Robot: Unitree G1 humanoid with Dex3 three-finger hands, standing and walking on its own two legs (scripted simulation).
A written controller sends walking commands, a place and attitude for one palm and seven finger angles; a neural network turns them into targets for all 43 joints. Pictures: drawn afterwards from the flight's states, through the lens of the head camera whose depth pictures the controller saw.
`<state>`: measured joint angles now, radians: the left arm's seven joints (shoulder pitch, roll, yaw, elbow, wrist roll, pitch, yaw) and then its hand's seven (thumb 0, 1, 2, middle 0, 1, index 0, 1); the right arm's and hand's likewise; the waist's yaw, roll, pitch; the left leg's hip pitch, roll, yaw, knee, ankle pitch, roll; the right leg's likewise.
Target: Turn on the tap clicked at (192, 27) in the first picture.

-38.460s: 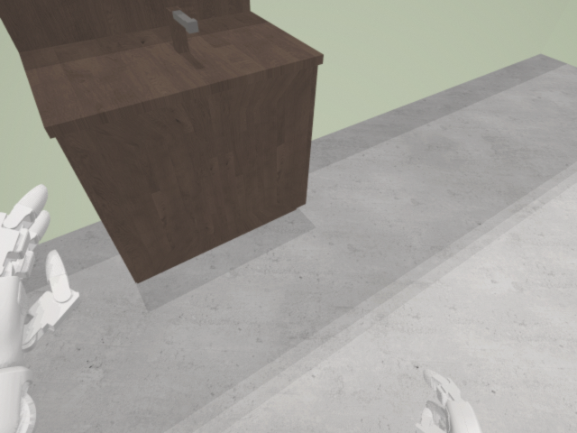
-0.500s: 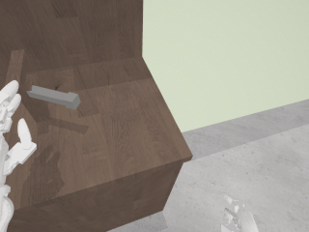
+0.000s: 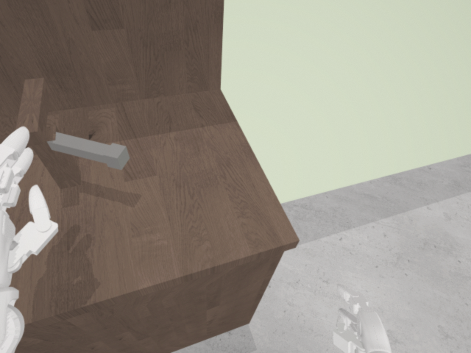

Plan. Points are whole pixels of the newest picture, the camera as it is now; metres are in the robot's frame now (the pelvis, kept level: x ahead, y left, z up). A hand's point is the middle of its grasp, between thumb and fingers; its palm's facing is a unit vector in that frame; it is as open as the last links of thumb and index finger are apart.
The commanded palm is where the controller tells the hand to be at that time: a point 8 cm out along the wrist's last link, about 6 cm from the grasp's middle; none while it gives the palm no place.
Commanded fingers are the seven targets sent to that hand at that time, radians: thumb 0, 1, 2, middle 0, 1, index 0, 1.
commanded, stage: look again from close up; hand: left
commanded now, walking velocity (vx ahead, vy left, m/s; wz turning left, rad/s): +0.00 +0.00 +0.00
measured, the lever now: (116, 156) +0.37 +0.24 +0.12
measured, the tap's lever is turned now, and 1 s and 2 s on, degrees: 57 57 57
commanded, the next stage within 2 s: turn the palm inward beside the body in 0.14 s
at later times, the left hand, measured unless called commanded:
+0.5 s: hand (57, 235) +0.21 +0.25 +0.15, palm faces +0.36 -0.87 -0.34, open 7.4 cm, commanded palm +0.14 +0.28 +0.18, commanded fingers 0.00 0.90 0.90 -0.20 -0.30 -0.20 -0.30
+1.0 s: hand (76, 239) +0.20 +0.21 +0.17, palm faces +0.51 -0.81 -0.29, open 7.4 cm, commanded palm +0.14 +0.25 +0.18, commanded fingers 0.00 0.90 0.90 -0.20 -0.30 -0.20 -0.30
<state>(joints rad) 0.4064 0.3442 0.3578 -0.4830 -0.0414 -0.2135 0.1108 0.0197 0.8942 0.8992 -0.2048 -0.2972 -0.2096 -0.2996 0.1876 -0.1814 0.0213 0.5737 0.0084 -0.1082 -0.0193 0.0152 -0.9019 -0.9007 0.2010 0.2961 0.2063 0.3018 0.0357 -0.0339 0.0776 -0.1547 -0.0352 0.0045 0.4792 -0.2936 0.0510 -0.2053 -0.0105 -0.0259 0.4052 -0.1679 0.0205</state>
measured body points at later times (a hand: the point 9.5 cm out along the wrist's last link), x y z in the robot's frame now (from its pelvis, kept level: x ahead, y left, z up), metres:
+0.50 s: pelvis -0.02 -0.02 -0.01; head -0.02 -0.02 +0.44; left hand +0.18 +0.29 +0.17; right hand +0.18 -0.24 -0.08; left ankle -0.02 +0.08 -0.74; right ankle +0.03 -0.13 -0.74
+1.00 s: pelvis +0.00 -0.06 -0.02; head +0.00 -0.08 +0.43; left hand +0.17 +0.25 +0.18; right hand +0.21 -0.27 -0.10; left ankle -0.02 +0.08 -0.74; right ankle +0.03 -0.14 -0.74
